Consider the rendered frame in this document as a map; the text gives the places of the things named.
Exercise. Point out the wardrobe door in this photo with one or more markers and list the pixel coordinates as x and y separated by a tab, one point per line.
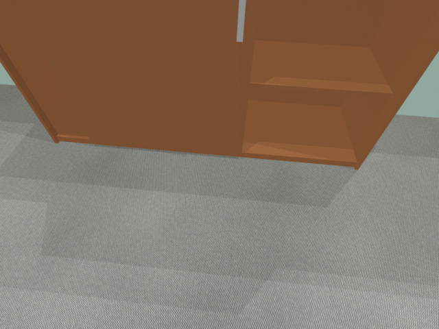
159	73
24	51

